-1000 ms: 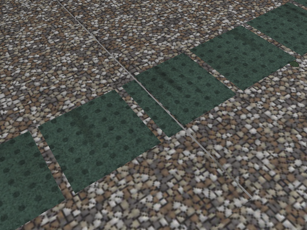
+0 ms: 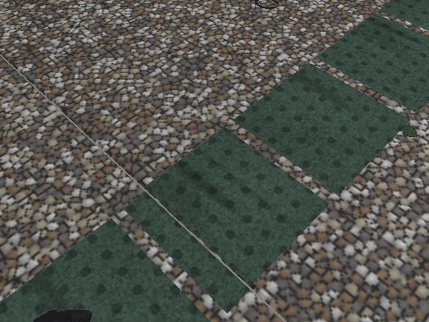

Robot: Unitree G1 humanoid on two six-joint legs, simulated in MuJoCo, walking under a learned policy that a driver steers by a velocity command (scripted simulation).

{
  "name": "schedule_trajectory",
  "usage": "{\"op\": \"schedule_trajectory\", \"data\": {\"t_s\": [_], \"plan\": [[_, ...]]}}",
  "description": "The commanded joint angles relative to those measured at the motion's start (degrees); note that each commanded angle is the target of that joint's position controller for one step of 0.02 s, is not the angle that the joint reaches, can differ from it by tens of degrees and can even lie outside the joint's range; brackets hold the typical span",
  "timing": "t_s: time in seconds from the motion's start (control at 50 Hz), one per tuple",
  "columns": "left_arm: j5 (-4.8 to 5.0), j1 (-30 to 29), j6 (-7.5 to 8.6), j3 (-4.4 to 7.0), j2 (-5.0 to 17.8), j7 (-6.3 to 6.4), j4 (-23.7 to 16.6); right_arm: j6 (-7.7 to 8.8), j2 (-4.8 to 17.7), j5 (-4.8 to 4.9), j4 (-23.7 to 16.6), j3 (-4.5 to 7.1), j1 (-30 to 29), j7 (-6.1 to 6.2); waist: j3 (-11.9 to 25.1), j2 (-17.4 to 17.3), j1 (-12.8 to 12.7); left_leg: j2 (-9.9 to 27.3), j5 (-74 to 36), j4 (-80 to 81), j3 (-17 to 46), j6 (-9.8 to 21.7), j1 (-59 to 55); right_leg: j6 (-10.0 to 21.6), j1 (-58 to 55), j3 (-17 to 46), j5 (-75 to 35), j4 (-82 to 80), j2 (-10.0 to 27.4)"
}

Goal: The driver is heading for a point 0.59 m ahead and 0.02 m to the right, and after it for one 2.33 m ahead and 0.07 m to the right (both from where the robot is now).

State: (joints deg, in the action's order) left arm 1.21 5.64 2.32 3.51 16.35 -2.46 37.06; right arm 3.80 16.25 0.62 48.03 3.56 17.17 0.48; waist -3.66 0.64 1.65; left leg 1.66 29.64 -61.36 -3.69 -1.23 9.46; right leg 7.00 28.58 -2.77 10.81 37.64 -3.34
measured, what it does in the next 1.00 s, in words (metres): climbs: left foot, then right foot 0.03 m higher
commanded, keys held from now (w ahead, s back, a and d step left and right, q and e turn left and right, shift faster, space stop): w+e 0.36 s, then w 0.30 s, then w+q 0.34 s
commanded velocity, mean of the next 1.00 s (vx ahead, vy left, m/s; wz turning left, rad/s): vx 0.50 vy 0.00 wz -0.24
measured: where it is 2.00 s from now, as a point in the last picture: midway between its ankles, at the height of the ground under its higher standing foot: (230, 197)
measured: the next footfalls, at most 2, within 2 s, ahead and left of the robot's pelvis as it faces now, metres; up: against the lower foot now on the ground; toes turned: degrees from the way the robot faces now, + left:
left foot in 0.42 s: +0.42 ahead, +0.11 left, +0.00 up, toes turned -19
right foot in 0.84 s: +0.56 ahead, -0.21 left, +0.03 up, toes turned -17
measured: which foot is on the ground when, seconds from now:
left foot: up 0.00-0.40, down 0.42-0.88, up 0.90-1.00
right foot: down 0.00-0.42, up 0.44-0.82, down 0.84-1.00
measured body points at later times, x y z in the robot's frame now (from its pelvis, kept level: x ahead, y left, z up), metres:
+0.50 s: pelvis +0.28 +0.03 +0.01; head +0.30 +0.03 +0.46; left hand +0.42 +0.29 -0.10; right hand +0.40 -0.26 -0.07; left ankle +0.38 +0.12 -0.71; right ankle +0.12 -0.06 -0.64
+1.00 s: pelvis +0.50 -0.07 +0.05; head +0.52 -0.08 +0.50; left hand +0.71 +0.15 -0.04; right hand +0.51 -0.35 -0.08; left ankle +0.48 +0.07 -0.62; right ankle +0.52 -0.19 -0.68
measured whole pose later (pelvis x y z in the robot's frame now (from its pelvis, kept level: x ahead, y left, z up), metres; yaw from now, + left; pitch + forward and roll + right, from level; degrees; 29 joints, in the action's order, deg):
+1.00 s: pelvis +0.50 -0.07 +0.05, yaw -11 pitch +1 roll -2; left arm -0.2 10.8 5.0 2.5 13.5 -0.1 39.0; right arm 2.6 17.1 1.7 46.1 3.0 19.0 0.0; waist -0.4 -2.6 0.7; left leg 2.4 21.3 -63.7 2.3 0.9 26.3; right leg 0.7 19.5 -5.2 11.9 30.4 1.1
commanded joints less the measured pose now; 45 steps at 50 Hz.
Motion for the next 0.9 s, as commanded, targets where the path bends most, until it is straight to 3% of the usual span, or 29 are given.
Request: {"op": "schedule_trajectory", "data": {"t_s": [0.02,0.04,0.06,0.1,0.14,0.22,0.3,0.36,0.38,0.4,0.42,0.44,0.46,0.48,0.5,0.52,0.56,0.64,0.72,0.76,0.8,0.84,0.86,0.88,0.9], "plan": [[-0.22,13.3,1.27,3.27,9.8,0.85,-0.5,4.73,7.9,1.58,-9.4,0.87,-6.8,-0.83,11.5,0.7,-6.7,1.4,-6.2,-14.1,10.0,2.0,37.6,13.1,-39.2,37.2,4.1,-21.2,18.6],[-0.20,9.1,1.41,2.70,8.0,0.90,-1.3,4.58,7.8,-0.04,-8.6,1.16,-6.6,-0.37,7.8,-1.8,-3.8,3.2,-8.8,-8.8,9.6,1.6,33.3,11.3,-30.3,31.4,-3.2,-21.5,16.2],[-0.91,6.7,1.53,2.21,6.7,1.14,-2.3,3.87,8.2,-0.86,-8.2,1.62,-5.2,-0.24,6.7,-0.7,-1.7,4.4,-10.6,-6.1,9.9,1.0,28.5,10.8,-24.4,27.7,-9.0,-22.7,14.5],[-0.95,5.8,1.69,2.25,6.8,1.51,-2.6,2.41,7.1,-1.41,-8.2,1.64,-3.6,-0.19,6.2,0.3,0.0,4.6,-12.0,-1.9,8.7,-0.9,24.5,10.9,-18.4,24.1,-15.0,-24.2,12.8],[-0.70,7.2,1.74,2.66,8.3,2.24,-1.7,1.60,5.4,-1.80,-9.1,1.12,-5.7,0.06,5.0,0.5,-0.3,3.9,-16.1,4.2,7.3,-2.7,23.8,10.5,-14.2,20.1,-18.0,-24.7,11.1],[-0.10,10.8,1.03,3.01,9.4,3.33,-0.1,1.69,3.1,-1.43,-11.5,-0.01,-15.1,-0.25,3.7,2.9,-4.1,0.6,-31.3,22.4,6.7,-3.8,20.4,6.5,-11.7,16.8,-10.5,-23.4,7.2],[0.38,14.3,0.35,3.16,9.4,3.52,1.4,2.47,4.6,-0.29,-13.3,0.33,-20.0,-1.22,3.7,4.4,-6.0,-1.6,-32.8,30.3,8.3,-3.0,18.2,5.2,-15.6,22.1,-5.2,-19.8,8.9],[0.23,13.9,-0.02,3.19,8.9,3.74,1.3,3.36,6.9,0.05,-13.2,1.38,-18.1,-1.75,4.4,6.6,-4.1,-2.0,-25.9,33.1,9.2,-0.6,14.9,4.1,-19.7,27.5,-4.6,-14.7,10.7],[0.08,12.9,-0.12,2.94,8.1,3.74,1.2,3.66,7.3,0.09,-12.2,1.76,-14.4,-1.70,5.2,7.3,-2.0,-1.9,-25.9,35.1,8.1,0.8,10.9,3.3,-20.0,27.4,-5.7,-12.3,10.3],[-0.25,13.2,0.02,2.16,5.8,3.63,1.0,3.97,8.5,-0.52,-10.9,2.48,-9.2,-1.40,8.4,6.7,0.4,-0.6,-26.4,36.7,8.0,2.8,2.5,1.6,-18.9,25.2,-9.0,-6.6,7.8],[-1.02,14.1,0.29,0.78,2.2,3.41,0.5,4.20,11.1,-1.69,-10.2,3.12,-1.4,-1.04,15.7,0.9,3.3,8.4,-24.3,36.0,16.9,6.7,-11.2,-0.6,-13.1,20.6,-2.6,8.4,4.5],[0.71,22.5,0.79,-0.07,-0.3,3.42,-0.2,3.48,15.9,-2.25,-7.4,4.42,4.4,-1.39,21.3,-18.2,0.1,19.9,-11.8,41.5,43.6,17.0,-27.8,-4.9,6.8,13.0,20.7,26.1,-3.8],[1.39,22.5,0.89,0.73,5.5,3.66,1.4,3.32,11.0,-0.46,-7.3,3.53,4.3,-1.96,17.6,-14.1,1.5,21.0,2.4,44.7,50.6,17.2,-26.8,-5.7,14.7,14.5,22.3,33.9,0.1],[0.97,16.0,0.79,1.46,8.3,3.58,0.9,3.05,7.4,-0.16,-7.8,2.51,1.7,-1.88,10.3,-8.6,3.0,18.3,1.7,45.3,42.1,14.8,-20.6,-5.9,16.6,14.3,17.1,36.1,1.8],[0.05,11.8,0.81,1.37,7.9,3.68,0.0,2.66,6.4,-0.73,-8.3,1.93,-1.1,-1.82,6.8,-4.9,2.4,15.7,-4.7,45.8,35.0,13.4,-14.6,-6.0,15.5,12.1,13.4,35.3,3.5],[-0.74,9.0,1.15,1.31,7.0,3.50,-1.0,2.41,5.3,-0.98,-7.9,1.51,-2.5,-1.77,3.8,-4.2,1.8,13.8,-11.4,46.8,30.4,13.3,-9.9,-6.1,15.1,11.5,10.7,32.7,4.9],[-0.57,9.2,1.34,1.03,5.0,2.86,-1.2,2.52,4.0,-1.37,-7.2,0.81,-3.1,-1.55,3.6,-6.4,-0.3,10.9,-19.9,48.8,24.3,12.7,-5.3,-6.1,10.7,9.9,8.0,28.3,7.0],[-1.10,6.7,1.11,-0.24,2.0,2.44,-2.3,2.38,6.5,-0.32,-5.2,1.24,-1.1,-1.28,3.4,-6.4,-0.4,11.2,-29.1,51.5,18.6,14.9,-3.7,-7.6,11.2,6.1,5.3,20.5,8.4],[-0.99,-1.8,1.89,-1.76,-0.3,1.85,-5.1,0.76,8.4,0.53,-3.7,1.37,1.6,-0.96,1.5,-5.1,2.1,9.4,-28.4,53.0,14.8,13.5,-1.1,-7.9,7.5,3.0,0.4,5.8,7.3],[-0.71,-3.3,2.51,-1.15,1.5,1.32,-5.6,0.43,9.3,0.47,-3.2,1.32,3.8,-1.22,2.5,-6.4,2.0,10.2,-30.6,52.2,15.1,13.6,-0.1,-7.9,2.2,0.8,-0.4,4.0,4.8],[-0.40,-3.2,3.12,-0.54,2.7,0.91,-5.8,0.03,9.3,1.08,-2.8,1.11,4.3,-1.12,2.7,-7.0,0.5,10.4,-32.0,49.8,15.2,12.6,0.4,-7.0,-3.1,0.4,-2.1,-0.8,3.6],[-0.90,4.9,3.29,1.29,5.6,1.34,-3.7,0.07,8.5,1.01,-3.1,0.48,3.6,-0.55,7.5,-7.2,-5.0,7.7,-41.7,41.3,13.7,9.3,3.4,-4.8,-18.8,0.4,-3.3,-5.8,1.9],[-1.69,13.1,3.20,2.63,9.0,2.17,-2.5,0.56,6.0,0.58,-4.5,-0.32,2.0,-0.23,13.0,-4.9,-9.2,4.0,-41.7,28.6,10.2,5.8,11.7,-1.5,-32.8,8.7,-1.5,-6.7,8.9],[-2.55,20.6,2.19,4.22,14.2,2.68,-1.5,1.26,1.9,0.63,-6.3,-1.71,5.5,0.30,23.0,9.2,-10.6,-2.1,-22.7,7.7,4.3,1.7,26.0,5.9,-46.8,30.3,14.1,-12.8,23.2],[-2.09,21.6,2.22,3.10,10.7,2.87,-0.7,1.57,4.9,0.60,-6.5,-0.76,3.6,0.07,21.3,12.4,-11.0,-2.6,0.8,-3.8,10.1,1.7,33.4,8.3,-44.8,43.7,21.2,-20.1,26.4]]}}
Velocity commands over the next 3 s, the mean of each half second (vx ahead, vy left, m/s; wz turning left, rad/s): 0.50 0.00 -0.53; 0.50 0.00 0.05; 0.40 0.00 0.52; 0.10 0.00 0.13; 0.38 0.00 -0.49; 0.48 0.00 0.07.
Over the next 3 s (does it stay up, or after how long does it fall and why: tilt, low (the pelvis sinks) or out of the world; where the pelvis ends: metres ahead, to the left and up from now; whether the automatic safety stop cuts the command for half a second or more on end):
stays up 1.33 -0.12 0.04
